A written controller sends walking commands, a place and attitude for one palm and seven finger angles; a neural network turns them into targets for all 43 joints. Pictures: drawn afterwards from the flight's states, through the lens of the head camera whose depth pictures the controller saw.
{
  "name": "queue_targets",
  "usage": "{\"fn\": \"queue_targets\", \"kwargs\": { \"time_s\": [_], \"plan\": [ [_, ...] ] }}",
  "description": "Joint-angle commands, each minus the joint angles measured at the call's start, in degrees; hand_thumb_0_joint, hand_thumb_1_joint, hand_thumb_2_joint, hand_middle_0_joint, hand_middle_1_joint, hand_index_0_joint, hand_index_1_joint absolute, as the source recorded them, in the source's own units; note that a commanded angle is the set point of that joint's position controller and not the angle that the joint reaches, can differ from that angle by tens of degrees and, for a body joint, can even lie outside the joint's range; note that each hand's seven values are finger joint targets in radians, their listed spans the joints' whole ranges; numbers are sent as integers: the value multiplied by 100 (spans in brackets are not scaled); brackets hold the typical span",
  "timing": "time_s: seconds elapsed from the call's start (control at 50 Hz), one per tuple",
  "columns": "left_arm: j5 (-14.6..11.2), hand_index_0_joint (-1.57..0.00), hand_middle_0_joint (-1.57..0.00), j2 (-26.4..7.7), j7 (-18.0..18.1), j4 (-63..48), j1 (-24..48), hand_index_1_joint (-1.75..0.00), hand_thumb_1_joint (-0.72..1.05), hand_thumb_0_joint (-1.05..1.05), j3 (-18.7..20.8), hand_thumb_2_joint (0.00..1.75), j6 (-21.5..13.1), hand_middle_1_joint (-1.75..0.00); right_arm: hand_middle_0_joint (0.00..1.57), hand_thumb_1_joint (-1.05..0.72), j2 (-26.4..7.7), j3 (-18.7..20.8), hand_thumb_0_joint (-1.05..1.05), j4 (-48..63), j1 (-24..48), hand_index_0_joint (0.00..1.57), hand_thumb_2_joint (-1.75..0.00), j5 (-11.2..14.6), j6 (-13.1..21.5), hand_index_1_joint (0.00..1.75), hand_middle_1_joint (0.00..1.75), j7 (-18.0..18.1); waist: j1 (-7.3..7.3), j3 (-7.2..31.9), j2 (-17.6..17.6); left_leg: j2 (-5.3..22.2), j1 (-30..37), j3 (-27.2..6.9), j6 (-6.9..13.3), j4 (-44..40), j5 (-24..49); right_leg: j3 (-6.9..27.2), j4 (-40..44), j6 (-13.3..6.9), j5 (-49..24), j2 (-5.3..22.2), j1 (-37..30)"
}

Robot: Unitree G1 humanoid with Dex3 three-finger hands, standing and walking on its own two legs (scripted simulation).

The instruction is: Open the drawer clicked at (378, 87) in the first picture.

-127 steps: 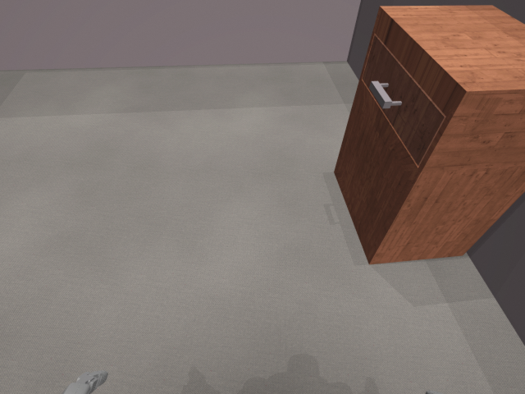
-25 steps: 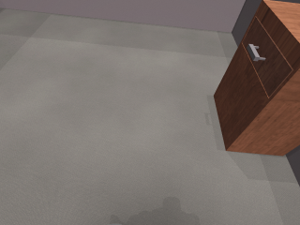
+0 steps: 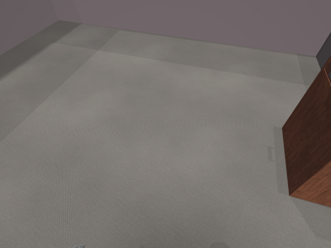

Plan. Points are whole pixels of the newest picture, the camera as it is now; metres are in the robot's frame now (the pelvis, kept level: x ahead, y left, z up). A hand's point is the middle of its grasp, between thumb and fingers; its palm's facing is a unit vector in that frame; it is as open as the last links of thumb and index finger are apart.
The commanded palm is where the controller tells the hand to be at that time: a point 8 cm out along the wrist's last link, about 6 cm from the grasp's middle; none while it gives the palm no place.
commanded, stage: walk around to get in front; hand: left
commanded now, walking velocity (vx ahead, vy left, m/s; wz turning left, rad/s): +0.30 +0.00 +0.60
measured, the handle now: out of the picture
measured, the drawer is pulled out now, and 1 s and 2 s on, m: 0.00 0.00 0.00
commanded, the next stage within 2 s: walk to a spot facing it in 1.88 s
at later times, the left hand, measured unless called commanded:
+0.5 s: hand out of the picture -0.03 +0.21 -0.18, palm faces +0.39 -0.90 -0.19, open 7.4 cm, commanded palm none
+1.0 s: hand (71, 158) +0.44 +0.36 -0.15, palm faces +0.38 -0.90 -0.20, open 7.4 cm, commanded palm none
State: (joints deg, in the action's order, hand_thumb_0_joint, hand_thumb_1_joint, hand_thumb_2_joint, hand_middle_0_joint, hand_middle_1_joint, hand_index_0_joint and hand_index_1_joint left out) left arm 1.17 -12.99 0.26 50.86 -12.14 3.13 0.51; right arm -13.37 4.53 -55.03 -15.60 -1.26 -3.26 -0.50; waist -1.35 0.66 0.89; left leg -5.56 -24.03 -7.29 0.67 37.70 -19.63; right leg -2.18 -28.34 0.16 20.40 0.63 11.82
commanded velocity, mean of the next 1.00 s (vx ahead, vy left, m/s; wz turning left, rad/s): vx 0.36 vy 0.00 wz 0.30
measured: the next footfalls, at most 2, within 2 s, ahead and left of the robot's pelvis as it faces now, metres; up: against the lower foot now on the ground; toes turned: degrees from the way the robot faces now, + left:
left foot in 0.44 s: +0.21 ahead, +0.20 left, +0.00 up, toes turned +25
right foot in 0.92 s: +0.54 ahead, +0.10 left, +0.00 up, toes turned +15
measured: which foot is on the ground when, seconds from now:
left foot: up 0.00-0.42, down 0.44-0.94, up 0.96-1.00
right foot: down 0.00-0.46, up 0.48-0.90, down 0.92-1.00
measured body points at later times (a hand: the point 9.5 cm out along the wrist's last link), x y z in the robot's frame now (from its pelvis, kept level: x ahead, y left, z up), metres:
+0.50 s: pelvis +0.14 +0.09 -0.02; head +0.20 +0.12 +0.42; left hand -0.05 +0.26 -0.16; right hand +0.37 -0.09 -0.15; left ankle +0.17 +0.18 -0.73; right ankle +0.00 -0.11 -0.67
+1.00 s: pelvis +0.38 +0.14 -0.01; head +0.40 +0.14 +0.44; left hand +0.41 +0.41 -0.14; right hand +0.41 -0.10 -0.17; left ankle +0.20 +0.19 -0.67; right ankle +0.50 +0.09 -0.73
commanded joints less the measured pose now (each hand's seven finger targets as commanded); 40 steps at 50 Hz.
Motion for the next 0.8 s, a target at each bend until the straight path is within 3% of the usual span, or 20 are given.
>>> {"fn": "queue_targets", "kwargs": {
  "time_s": [0.0,0.02,0.06,0.08,0.22,0.3,0.34,0.36,0.38,0.4,0.42,0.44,0.46,0.48,0.5,0.52,0.54,0.58,0.66,0.78],
  "plan": [
    [-20,-20,-20,-1222,112,-277,-298,-30,90,0,244,90,-223,-30,20,-90,-669,182,0,797,472,20,-90,-104,189,30,30,-119,93,-585,-808,537,-2093,201,-169,2617,-107,2126,2487,-477,1925,2365,-345],
    [-19,-20,-20,-1126,97,-265,-229,-30,90,0,213,90,-307,-30,20,-90,-650,195,0,665,387,20,-90,-102,161,30,30,-177,58,-671,-1035,646,-1939,325,-210,2911,125,1807,2453,-338,1831,2092,-86],
    [-13,-20,-20,-724,88,-153,-173,-30,90,0,88,90,-386,-30,20,-90,-596,182,0,536,263,20,-90,-106,146,30,30,-255,-71,-913,-949,819,-1851,539,-268,3155,674,733,2249,-246,796,1741,-54],
    [-17,-20,-20,-657,81,-70,-403,-30,90,0,60,90,-420,-30,20,-90,-521,151,0,541,299,20,-90,-85,150,30,30,-268,-24,-927,-771,820,-1897,630,-299,3192,839,432,2151,-249,297,1653,-220],
    [63,-20,-20,-625,129,448,-1587,-30,90,0,54,90,-483,-30,20,-90,-290,-13,0,821,1322,20,-90,-51,183,30,30,-325,405,-966,-885,1046,-2347,1018,-236,2329,888,-344,1777,-377,-1452,1795,-1420],
    [108,-20,-20,-663,143,653,-1990,-30,90,0,48,90,-480,-30,20,-90,-138,-147,0,978,1996,20,-90,-46,272,30,30,-376,623,-1099,-1040,1012,-1883,1361,-59,1053,626,-683,1480,-394,-2703,1908,-1569],
    [110,-20,-20,-791,132,672,-1873,-30,90,0,80,90,-483,-30,20,-90,-150,-158,0,876,1684,20,-90,-34,355,30,30,-357,432,-820,-1005,801,-981,1604,132,356,254,-916,937,-367,-3932,1940,-1572],
    [98,-20,-20,-950,114,651,-1790,-30,90,0,121,90,-489,-30,20,-90,-196,-142,0,750,1230,20,-90,-36,399,30,30,-314,262,-463,-1035,512,-355,1888,234,196,76,-1150,389,-354,-4901,1919,-1648],
    [82,-20,-20,-1035,104,656,-1751,-30,90,0,130,90,-496,-30,20,-90,-334,-99,0,565,583,20,-90,-60,461,30,30,-246,-43,18,-974,260,614,1975,359,-180,93,-1330,-605,-248,-5601,1834,-1537],
    [22,-20,-20,-1077,69,632,-1616,-30,90,0,134,90,-512,-30,20,-90,-653,-3,0,314,-385,20,-90,-84,487,30,30,-177,-561,738,-705,325,2201,1794,487,-783,785,-1459,-2022,-57,-5046,1719,-863],
    [-58,-20,-20,-836,-46,466,-1737,-30,90,0,115,90,-516,-30,20,-90,-1392,169,0,124,-1095,20,-90,-101,508,30,30,-86,-795,1588,550,1670,4140,-11,942,-719,1397,-1317,-3777,242,-1679,1031,937],
    [-97,-20,-20,-515,-75,124,-1284,-30,90,0,7,90,-486,-30,20,-90,-1903,293,0,42,-1578,20,-90,7,540,30,30,10,-916,1975,1179,2950,4986,-2165,1496,-1174,2665,-600,-5151,342,1226,428,2603],
    [-114,-20,-20,-688,-34,69,-841,-30,90,0,71,90,-433,-30,20,-90,-1802,309,0,-17,-1323,20,-90,108,497,30,30,47,-815,1745,419,3121,4531,-1928,1581,-1555,2683,-52,-5533,203,979,651,2733],
    [-113,-20,-20,-544,-18,89,-537,-30,90,0,54,90,-423,-30,20,-90,-1567,243,0,49,-892,20,-90,101,573,30,30,89,-688,1075,283,2966,3603,-1548,1473,-1719,2582,12,-5568,225,562,867,2785],
    [-56,-20,-20,-414,-44,197,-546,-30,90,0,66,90,-419,-30,20,-90,-1220,146,0,132,-442,20,-90,76,655,30,30,130,-438,542,60,2669,2900,-1123,1286,-1715,2637,125,-5377,257,324,979,2826],
    [12,-20,-20,-333,-65,365,-670,-30,90,0,84,90,-368,-30,20,-90,-926,47,0,163,-165,20,-90,51,707,30,30,133,-216,49,131,2370,2060,-601,1075,-1825,2803,169,-5000,272,148,1088,2468],
    [54,-20,-20,-261,-87,482,-898,-30,90,0,65,90,-308,-30,20,-90,-713,-13,0,111,-4,20,-90,46,761,30,30,129,-3,-119,180,2143,1524,-182,939,-1946,2740,131,-4600,295,53,1108,2088],
    [79,-20,-20,-60,-89,575,-1198,-30,90,0,48,90,-204,-30,20,-90,-525,-83,0,60,104,20,-90,45,819,30,30,119,241,-164,542,1837,1123,273,887,-2166,2759,22,-4031,335,-200,987,1756],
    [83,-20,-20,-68,-122,399,-689,-30,90,0,37,90,-155,-30,20,-90,-389,-36,0,-75,-68,20,-90,67,851,30,30,114,266,-530,519,1658,1166,346,971,-2557,2374,-107,-3037,423,-949,950,2064],
    [34,-20,-20,-139,-160,-54,663,-30,90,0,27,90,-226,-30,20,-90,-508,-9,0,-316,-616,20,-90,10,825,30,30,150,-75,-852,440,1821,1916,165,955,-2401,2780,-247,-1320,262,-1152,718,2072]
  ]
}}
